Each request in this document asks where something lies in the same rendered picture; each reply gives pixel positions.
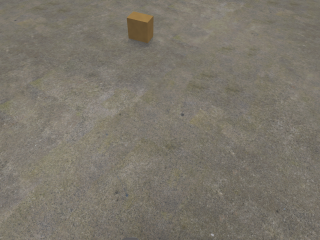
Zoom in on carton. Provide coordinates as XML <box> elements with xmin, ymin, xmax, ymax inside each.
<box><xmin>127</xmin><ymin>11</ymin><xmax>154</xmax><ymax>43</ymax></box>

